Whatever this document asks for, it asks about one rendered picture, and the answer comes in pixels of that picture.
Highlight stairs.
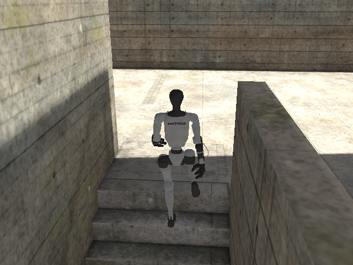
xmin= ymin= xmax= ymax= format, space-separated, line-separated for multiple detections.
xmin=85 ymin=190 xmax=231 ymax=265

